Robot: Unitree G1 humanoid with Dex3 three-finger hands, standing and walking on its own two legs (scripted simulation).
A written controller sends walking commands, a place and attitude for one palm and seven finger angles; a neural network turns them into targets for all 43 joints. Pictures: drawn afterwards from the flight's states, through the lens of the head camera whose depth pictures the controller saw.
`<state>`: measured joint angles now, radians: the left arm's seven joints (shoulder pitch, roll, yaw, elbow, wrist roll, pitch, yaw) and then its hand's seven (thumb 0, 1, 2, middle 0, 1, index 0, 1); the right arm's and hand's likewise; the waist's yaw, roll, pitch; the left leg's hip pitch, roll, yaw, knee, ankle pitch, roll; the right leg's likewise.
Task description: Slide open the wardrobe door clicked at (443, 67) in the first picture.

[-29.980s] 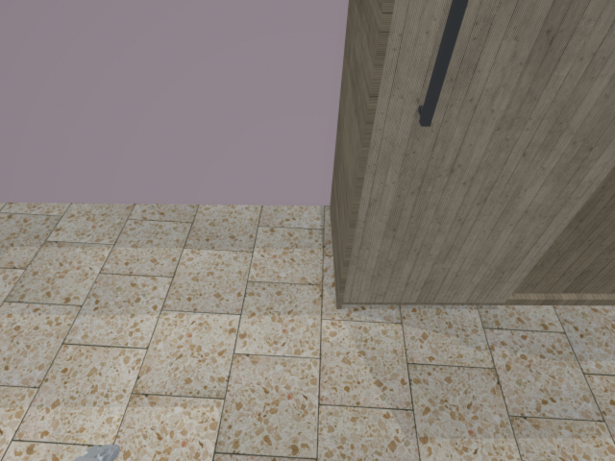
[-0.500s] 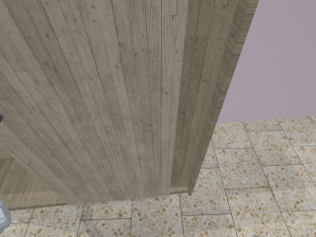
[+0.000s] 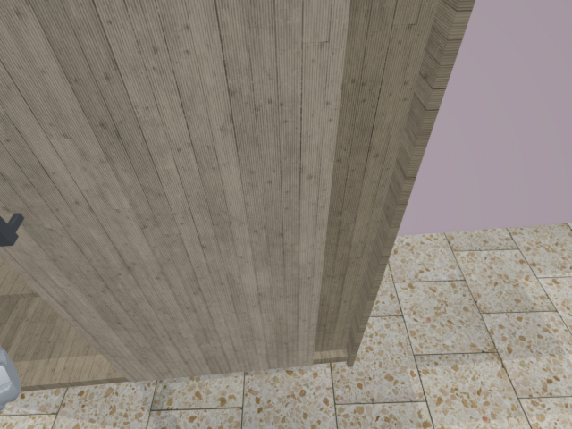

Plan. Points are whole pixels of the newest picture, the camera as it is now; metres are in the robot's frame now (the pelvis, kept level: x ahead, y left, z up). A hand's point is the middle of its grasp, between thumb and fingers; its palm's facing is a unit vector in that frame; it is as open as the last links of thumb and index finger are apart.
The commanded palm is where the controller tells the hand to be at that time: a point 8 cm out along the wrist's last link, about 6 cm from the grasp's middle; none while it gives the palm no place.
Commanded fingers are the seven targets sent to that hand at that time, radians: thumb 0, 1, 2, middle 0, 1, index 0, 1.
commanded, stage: stop walking and hold the door there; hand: left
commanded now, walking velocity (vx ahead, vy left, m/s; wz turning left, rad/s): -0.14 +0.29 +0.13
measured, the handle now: out of the picture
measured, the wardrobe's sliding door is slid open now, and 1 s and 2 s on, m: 0.45 0.45 0.45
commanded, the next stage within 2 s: loosen the grip on the handle in 1.58 s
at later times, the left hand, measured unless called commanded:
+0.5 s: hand out of the picture +0.37 +0.42 +0.18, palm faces +0.55 -0.79 -0.26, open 5.6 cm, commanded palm +0.32 +0.44 +0.17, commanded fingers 0.00 0.90 0.90 -0.45 -1.40 -0.45 -1.40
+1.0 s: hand out of the picture +0.36 +0.41 +0.17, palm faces +0.37 -0.92 -0.12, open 5.7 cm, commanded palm +0.33 +0.44 +0.17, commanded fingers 0.00 0.90 0.90 -0.45 -1.40 -0.45 -1.40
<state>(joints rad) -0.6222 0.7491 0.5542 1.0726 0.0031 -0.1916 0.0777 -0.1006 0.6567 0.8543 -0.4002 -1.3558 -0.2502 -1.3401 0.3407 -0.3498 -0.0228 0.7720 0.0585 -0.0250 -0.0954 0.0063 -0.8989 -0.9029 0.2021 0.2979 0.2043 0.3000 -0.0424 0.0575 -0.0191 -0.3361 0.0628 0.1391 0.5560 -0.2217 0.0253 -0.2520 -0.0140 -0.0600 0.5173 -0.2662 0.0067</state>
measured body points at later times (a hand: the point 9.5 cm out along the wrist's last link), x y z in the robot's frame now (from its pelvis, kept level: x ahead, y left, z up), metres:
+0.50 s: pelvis -0.03 +0.08 -0.01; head +0.03 +0.07 +0.44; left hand +0.33 +0.45 +0.19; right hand +0.15 -0.15 -0.12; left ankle +0.04 +0.11 -0.72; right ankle -0.11 -0.03 -0.74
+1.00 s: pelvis -0.04 +0.17 -0.02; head +0.05 +0.19 +0.42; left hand +0.34 +0.46 +0.18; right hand +0.16 +0.01 -0.13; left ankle +0.06 +0.32 -0.73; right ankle -0.03 +0.09 -0.73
